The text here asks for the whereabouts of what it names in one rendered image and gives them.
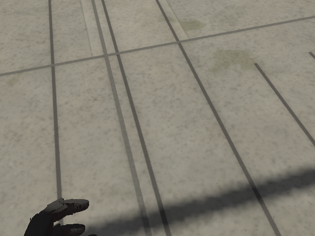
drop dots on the robot left hand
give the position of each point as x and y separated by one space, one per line
42 224

